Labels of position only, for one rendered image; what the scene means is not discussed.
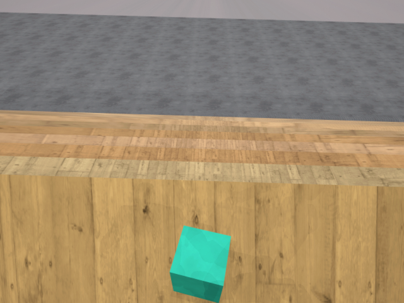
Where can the carton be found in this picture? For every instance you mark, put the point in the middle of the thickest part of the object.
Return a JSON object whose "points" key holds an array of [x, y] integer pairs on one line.
{"points": [[199, 264]]}

